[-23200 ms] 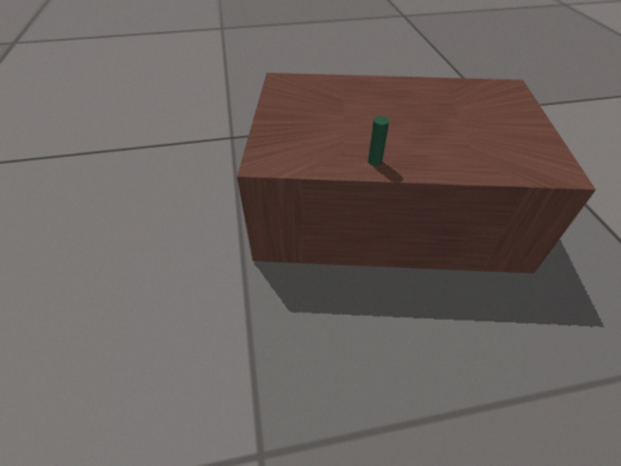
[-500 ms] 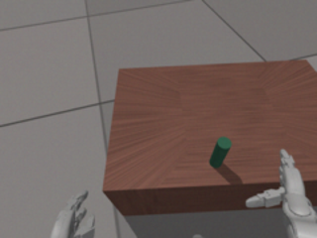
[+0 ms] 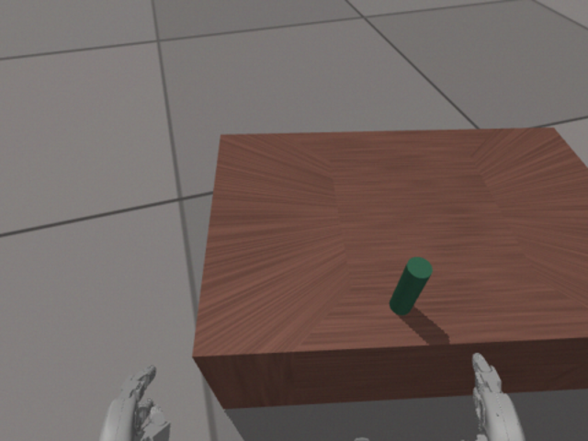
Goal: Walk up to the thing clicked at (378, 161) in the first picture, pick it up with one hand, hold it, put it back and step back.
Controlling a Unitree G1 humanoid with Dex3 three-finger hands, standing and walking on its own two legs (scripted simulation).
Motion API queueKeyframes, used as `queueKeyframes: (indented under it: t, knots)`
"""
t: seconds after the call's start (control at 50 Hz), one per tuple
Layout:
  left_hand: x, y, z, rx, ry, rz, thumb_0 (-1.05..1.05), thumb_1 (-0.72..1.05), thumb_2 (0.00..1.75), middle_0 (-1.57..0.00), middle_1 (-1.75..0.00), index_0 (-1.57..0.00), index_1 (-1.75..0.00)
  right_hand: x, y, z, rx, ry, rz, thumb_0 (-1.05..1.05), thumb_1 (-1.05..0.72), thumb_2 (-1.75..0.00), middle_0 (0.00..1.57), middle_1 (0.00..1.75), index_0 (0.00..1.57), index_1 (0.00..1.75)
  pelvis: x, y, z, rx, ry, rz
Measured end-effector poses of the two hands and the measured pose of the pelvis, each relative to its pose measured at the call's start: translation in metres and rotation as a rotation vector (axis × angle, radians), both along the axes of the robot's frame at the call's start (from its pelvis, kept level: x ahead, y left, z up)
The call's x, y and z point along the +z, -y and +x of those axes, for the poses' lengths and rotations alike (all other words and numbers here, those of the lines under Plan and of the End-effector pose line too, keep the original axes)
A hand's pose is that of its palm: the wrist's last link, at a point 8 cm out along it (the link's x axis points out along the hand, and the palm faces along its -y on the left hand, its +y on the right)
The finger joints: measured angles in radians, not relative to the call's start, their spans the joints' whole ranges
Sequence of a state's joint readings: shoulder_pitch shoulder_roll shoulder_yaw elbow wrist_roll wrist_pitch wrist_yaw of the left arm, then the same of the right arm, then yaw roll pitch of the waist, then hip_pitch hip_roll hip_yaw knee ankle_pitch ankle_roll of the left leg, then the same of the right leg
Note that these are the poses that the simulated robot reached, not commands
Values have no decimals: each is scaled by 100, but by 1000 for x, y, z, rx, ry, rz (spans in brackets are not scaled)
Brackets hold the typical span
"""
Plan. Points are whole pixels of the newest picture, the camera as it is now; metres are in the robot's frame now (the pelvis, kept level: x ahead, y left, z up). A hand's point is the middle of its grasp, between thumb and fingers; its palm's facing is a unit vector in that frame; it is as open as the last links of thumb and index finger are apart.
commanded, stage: home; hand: right
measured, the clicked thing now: (409, 287) +0.45 -0.22 -0.19
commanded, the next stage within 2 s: stand in 1.84 s
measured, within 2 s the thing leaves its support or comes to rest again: neither
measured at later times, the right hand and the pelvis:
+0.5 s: hand (457, 434) +0.16 -0.19 -0.05, palm faces +0.14 +0.95 -0.27, open 17.6 cm; pelvis -0.01 -0.01 +0.00, yaw +0 degrees
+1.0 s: hand (458, 424) +0.17 -0.20 -0.05, palm faces +0.13 +0.96 -0.27, open 17.5 cm; pelvis +0.00 -0.02 +0.00, yaw +1 degrees
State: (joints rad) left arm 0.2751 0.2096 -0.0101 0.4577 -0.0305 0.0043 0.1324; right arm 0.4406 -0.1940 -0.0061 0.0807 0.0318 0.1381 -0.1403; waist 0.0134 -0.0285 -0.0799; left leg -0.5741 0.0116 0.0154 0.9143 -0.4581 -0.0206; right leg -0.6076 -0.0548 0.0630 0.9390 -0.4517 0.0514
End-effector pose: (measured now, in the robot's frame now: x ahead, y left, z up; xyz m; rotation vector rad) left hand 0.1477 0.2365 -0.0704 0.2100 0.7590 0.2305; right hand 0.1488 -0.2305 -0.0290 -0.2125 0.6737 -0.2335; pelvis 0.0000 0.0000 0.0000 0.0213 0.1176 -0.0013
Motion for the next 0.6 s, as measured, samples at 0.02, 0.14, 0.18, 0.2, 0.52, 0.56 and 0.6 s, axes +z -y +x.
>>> queueKeyframes:
  t: [0.02, 0.14, 0.18, 0.2, 0.52, 0.56, 0.6]
  knots:
    - [1, -1, 0, 1, 10, 3, 1, 90, 90, -20, -30, -20, -30, 2, 0, 1, 2, 7, -4, -1, 58, -3, 5, 5, 6, 4, 0, 0, -1, 0, 2, 0]
    - [7, -5, -3, 3, 59, 15, 1, 90, 91, -20, -30, -20, -30, 5, -6, -3, 15, 22, 2, -1, 58, -3, 5, 5, 6, 5, 0, 0, -6, 4, 12, -1]
    - [8, -4, -4, 0, 68, 17, 1, 90, 91, -20, -30, -20, -30, 3, -8, -7, 13, 13, 14, -1, 58, -3, 5, 5, 6, 5, 0, 1, -8, 4, 14, 0]
    - [8, -4, -5, -3, 70, 18, 1, 90, 91, -20, -30, -20, -30, 2, -8, -9, 11, 6, 19, -1, 58, -3, 5, 5, 6, 5, 0, 1, -9, 4, 14, 0]
    - [5, 15, -10, -19, 82, 21, 1, 90, 91, -20, -30, -20, -31, 3, 7, -12, 9, -4, -2, -1, 56, -4, 5, 5, 6, 5, -2, 12, -13, 8, 10, 11]
    - [5, 16, -10, -18, 81, 20, 1, 90, 91, -20, -30, -20, -31, 3, 7, -10, 10, -3, 2, -1, 56, -4, 5, 5, 6, 5, -2, 13, -12, 8, 10, 12]
    - [5, 18, -9, -17, 81, 21, 1, 90, 91, -20, -30, -20, -31, 2, 8, -9, 8, -6, 5, -1, 56, -4, 5, 5, 6, 5, -2, 14, -10, 9, 9, 13]
